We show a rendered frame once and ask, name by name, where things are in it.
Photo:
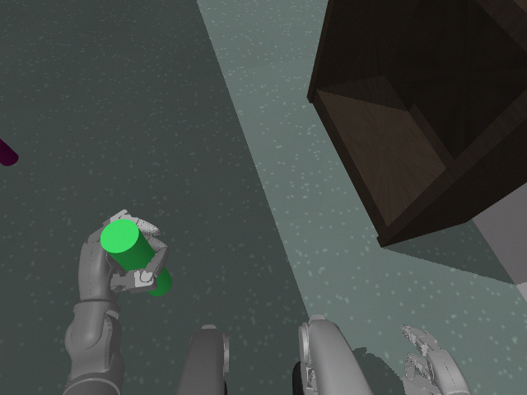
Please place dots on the left robot hand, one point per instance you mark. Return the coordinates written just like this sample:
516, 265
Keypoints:
100, 276

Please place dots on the right robot hand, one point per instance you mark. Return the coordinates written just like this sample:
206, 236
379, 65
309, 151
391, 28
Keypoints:
440, 373

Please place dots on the left robot arm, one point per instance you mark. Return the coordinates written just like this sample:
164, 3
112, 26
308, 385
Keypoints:
93, 343

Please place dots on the bookshelf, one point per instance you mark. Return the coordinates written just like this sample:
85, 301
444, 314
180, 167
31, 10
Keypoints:
425, 102

